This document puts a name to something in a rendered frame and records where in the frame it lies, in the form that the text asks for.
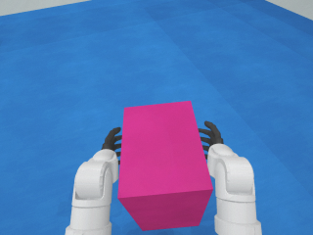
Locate robot left hand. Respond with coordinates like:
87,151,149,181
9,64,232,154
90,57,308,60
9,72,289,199
101,127,122,165

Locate carton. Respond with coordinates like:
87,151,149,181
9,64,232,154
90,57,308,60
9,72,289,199
117,101,213,231

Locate robot right forearm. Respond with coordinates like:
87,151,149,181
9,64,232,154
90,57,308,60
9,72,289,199
207,143,262,235

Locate robot right hand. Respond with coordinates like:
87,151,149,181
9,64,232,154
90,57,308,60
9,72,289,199
198,120,224,160

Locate robot left forearm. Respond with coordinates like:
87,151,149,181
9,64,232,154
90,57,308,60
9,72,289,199
65,149,119,235

